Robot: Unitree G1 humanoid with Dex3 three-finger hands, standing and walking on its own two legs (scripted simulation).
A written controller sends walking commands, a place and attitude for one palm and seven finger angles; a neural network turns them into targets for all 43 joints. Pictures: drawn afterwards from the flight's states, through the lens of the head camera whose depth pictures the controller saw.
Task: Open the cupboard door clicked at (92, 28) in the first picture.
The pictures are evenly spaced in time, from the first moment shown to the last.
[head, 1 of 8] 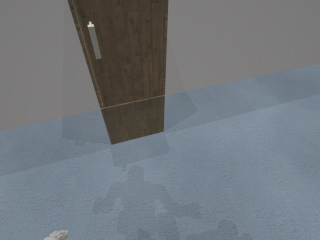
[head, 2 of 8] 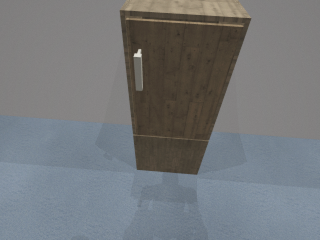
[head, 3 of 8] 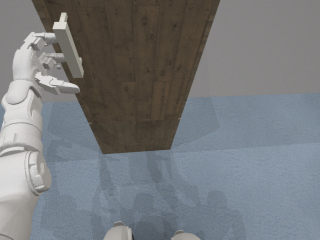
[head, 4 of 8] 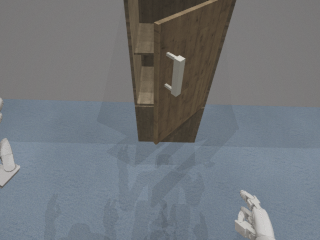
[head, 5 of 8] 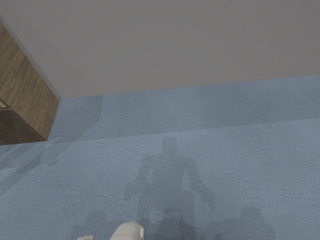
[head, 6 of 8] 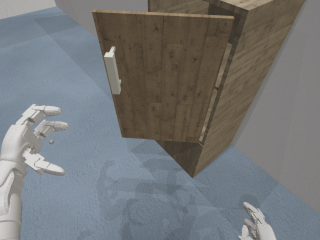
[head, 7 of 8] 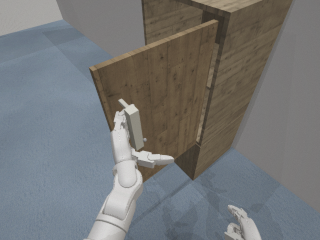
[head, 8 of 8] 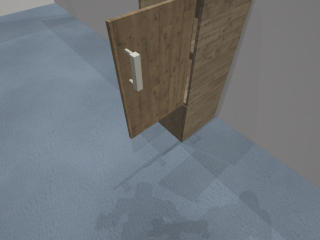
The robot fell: no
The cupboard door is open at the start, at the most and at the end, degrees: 0 92 90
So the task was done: yes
